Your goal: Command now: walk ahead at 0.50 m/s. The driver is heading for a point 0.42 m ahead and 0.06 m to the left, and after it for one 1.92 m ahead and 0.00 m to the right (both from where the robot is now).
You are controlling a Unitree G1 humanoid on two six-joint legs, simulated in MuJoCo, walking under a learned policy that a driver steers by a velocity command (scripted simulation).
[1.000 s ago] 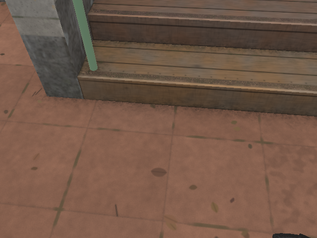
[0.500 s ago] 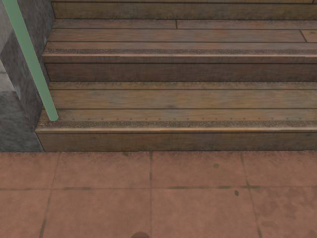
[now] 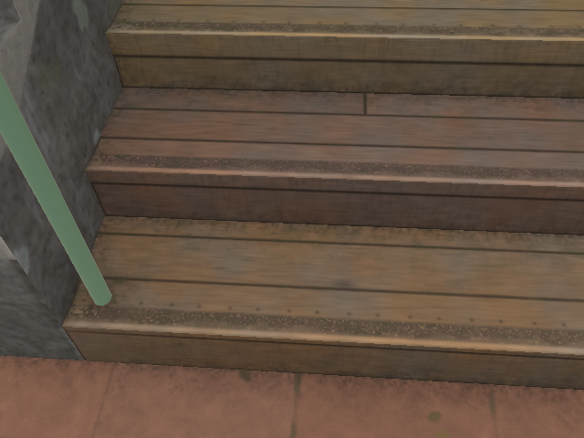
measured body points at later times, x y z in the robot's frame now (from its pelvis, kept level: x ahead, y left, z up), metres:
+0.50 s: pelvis +0.26 +0.05 +0.00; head +0.27 +0.06 +0.45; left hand +0.37 +0.30 -0.14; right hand +0.24 -0.21 -0.14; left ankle +0.21 +0.13 -0.75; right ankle +0.36 -0.10 -0.69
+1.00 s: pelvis +0.49 +0.02 -0.01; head +0.50 +0.01 +0.44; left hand +0.39 +0.25 -0.15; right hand +0.62 -0.20 -0.14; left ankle +0.51 +0.13 -0.46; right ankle +0.44 -0.05 -0.75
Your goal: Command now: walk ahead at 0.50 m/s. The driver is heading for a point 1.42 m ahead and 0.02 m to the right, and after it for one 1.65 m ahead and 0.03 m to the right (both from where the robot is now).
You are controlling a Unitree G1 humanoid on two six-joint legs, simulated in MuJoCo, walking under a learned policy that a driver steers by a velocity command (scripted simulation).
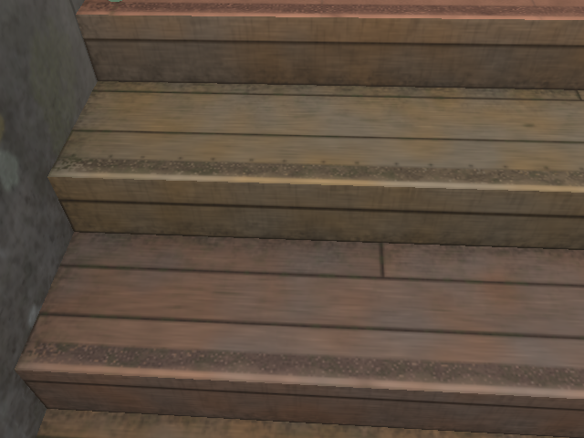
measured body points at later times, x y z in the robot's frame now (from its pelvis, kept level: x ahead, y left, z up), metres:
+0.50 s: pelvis +0.28 +0.07 +0.15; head +0.29 +0.08 +0.60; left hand +0.45 +0.29 +0.04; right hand +0.21 -0.15 +0.00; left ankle +0.27 +0.12 -0.57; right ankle +0.35 -0.12 -0.28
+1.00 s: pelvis +0.59 +0.04 +0.29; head +0.58 +0.05 +0.74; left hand +0.59 +0.27 +0.13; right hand +0.67 -0.22 +0.16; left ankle +0.57 +0.21 -0.16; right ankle +0.60 -0.04 -0.40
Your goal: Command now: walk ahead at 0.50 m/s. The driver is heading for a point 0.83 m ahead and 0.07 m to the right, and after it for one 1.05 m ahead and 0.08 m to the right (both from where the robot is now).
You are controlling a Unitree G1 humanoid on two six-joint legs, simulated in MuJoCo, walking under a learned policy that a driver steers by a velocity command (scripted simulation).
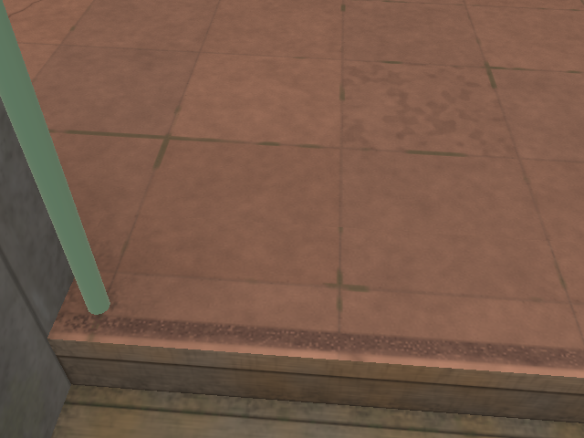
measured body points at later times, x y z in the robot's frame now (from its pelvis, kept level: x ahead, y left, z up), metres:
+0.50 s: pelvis +0.29 +0.06 +0.16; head +0.30 +0.06 +0.61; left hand +0.33 +0.31 +0.00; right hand +0.32 -0.17 +0.00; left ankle +0.33 +0.14 -0.53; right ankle +0.23 -0.11 -0.34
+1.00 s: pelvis +0.59 -0.01 +0.26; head +0.59 -0.01 +0.71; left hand +0.85 +0.14 +0.18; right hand +0.51 -0.22 +0.11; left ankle +0.40 +0.16 -0.37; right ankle +0.65 -0.10 -0.36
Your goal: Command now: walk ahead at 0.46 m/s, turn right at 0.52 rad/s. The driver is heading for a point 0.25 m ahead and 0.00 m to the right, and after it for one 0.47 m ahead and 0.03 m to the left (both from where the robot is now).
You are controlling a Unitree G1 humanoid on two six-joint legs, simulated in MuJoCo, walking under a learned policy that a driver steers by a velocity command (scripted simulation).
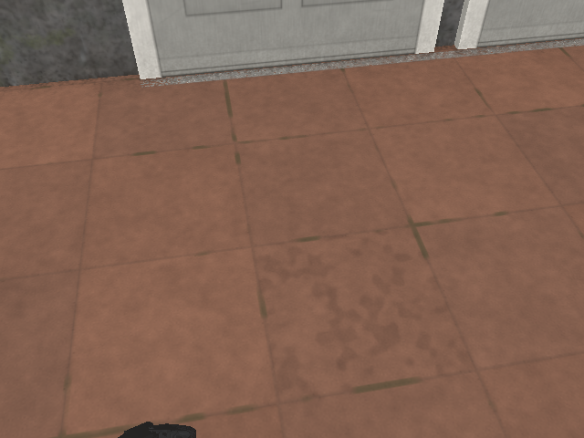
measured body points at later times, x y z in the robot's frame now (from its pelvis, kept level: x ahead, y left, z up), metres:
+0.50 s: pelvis +0.20 +0.05 +0.11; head +0.21 +0.05 +0.56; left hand +0.35 +0.28 -0.02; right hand +0.35 -0.23 +0.02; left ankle +0.32 +0.12 -0.62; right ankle +0.09 -0.06 -0.59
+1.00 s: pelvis +0.18 +0.02 +0.11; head +0.20 +0.00 +0.56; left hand +0.31 +0.29 +0.02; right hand +0.36 -0.24 +0.00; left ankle +0.29 +0.14 -0.58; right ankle +0.21 -0.09 -0.62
